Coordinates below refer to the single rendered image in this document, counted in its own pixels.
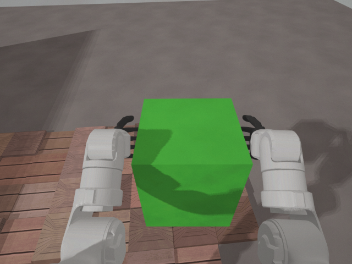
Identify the robot left upper arm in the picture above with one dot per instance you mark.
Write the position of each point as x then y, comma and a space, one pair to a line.
94, 240

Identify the right robot hand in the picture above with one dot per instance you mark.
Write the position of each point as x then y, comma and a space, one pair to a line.
256, 124

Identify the robot right upper arm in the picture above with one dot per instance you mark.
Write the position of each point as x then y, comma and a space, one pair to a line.
288, 241

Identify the robot right forearm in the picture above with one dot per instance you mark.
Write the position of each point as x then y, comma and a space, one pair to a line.
284, 182

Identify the left robot hand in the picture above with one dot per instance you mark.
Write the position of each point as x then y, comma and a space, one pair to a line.
122, 123

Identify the robot left forearm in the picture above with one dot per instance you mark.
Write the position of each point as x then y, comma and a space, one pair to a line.
101, 177

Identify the carton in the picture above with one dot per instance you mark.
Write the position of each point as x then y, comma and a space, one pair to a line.
190, 162

